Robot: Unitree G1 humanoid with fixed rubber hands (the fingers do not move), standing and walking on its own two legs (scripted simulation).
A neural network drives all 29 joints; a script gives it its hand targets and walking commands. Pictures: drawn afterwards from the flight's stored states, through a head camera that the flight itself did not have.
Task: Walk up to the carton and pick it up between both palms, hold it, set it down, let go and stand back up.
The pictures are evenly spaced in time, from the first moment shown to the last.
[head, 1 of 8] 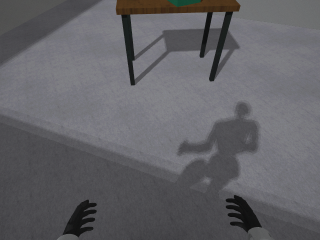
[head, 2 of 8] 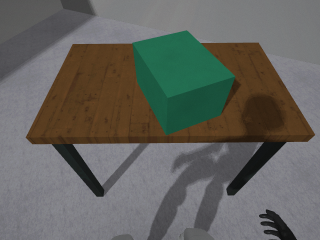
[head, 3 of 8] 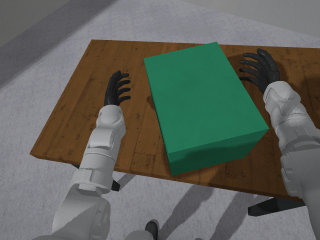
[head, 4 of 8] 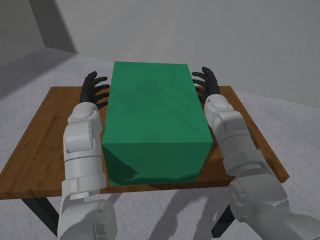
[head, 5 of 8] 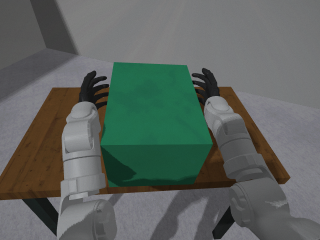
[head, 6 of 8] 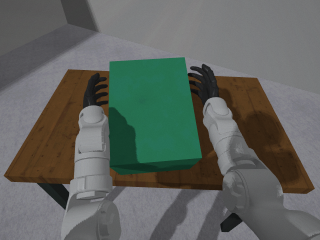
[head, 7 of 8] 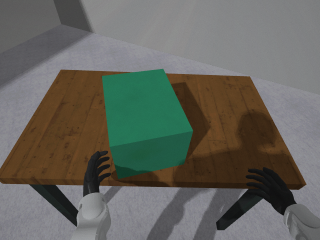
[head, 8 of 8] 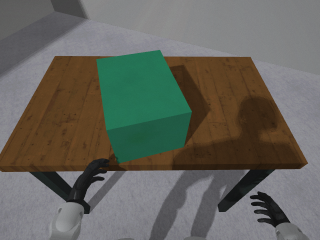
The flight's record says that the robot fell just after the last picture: no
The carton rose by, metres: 0.13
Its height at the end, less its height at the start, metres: +0.00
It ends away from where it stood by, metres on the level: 0.07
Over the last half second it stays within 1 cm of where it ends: yes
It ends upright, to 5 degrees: yes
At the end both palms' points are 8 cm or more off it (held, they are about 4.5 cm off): yes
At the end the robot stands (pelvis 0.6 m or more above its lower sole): yes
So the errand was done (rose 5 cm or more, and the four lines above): yes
